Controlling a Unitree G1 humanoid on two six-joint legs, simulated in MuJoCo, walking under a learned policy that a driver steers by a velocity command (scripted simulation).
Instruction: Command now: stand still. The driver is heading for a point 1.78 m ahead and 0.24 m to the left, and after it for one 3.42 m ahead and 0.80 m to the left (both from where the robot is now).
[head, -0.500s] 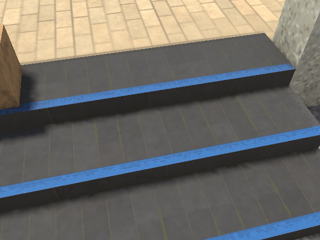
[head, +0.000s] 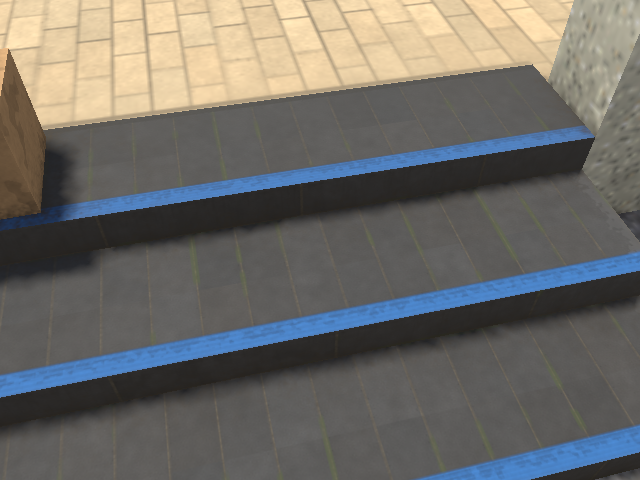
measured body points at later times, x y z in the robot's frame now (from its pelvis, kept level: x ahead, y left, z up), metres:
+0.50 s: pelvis +0.05 -0.01 -0.01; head +0.05 -0.03 +0.44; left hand +0.06 +0.22 -0.16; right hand -0.02 -0.24 -0.17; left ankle -0.01 +0.10 -0.75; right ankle +0.03 -0.10 -0.74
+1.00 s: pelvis +0.29 -0.01 -0.03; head +0.35 -0.01 +0.42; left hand +0.13 +0.19 -0.15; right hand +0.55 -0.18 -0.11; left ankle +0.48 +0.06 -0.62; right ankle +0.04 -0.10 -0.74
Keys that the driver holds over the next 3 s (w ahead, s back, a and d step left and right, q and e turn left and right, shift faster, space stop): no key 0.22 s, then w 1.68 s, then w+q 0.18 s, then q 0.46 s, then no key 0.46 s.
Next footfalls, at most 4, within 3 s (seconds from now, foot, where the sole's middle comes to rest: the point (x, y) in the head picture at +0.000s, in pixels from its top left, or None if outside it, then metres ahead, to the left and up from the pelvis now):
1.02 left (303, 459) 0.53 0.07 -0.68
1.64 right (346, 270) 0.91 -0.02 -0.57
2.18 left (300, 143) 1.23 0.09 -0.47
2.90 right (339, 95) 1.43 -0.02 -0.47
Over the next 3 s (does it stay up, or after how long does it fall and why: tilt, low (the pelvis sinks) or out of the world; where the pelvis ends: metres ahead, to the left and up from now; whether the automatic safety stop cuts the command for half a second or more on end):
stays up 1.31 0.03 0.30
